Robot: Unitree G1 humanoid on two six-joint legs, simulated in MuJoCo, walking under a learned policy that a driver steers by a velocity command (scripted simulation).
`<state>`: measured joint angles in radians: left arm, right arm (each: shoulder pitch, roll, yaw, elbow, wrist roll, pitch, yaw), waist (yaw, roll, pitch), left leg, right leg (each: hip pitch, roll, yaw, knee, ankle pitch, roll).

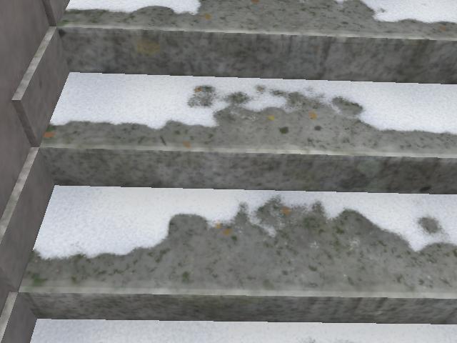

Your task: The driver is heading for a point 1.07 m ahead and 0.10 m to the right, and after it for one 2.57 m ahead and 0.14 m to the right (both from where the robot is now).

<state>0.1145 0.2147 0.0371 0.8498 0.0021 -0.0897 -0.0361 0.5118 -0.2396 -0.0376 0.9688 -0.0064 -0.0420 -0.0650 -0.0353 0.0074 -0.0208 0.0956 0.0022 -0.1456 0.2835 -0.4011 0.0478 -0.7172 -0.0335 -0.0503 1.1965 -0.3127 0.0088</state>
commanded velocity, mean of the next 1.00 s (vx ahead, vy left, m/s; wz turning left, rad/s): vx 0.50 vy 0.00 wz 0.04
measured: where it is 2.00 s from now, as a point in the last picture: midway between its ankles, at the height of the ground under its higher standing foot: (272, 43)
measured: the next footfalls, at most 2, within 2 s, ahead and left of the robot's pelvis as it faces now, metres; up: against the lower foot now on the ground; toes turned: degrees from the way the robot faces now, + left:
left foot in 0.36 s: +0.36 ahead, +0.01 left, +0.15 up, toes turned +0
right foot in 0.80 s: +0.64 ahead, -0.22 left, +0.30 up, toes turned -6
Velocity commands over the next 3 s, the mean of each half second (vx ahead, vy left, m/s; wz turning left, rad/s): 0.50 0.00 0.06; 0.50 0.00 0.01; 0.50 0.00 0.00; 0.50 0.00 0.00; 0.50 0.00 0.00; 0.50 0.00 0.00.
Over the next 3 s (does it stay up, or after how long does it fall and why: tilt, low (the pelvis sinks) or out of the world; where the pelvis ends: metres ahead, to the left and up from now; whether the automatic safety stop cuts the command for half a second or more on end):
stays up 1.67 -0.13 0.76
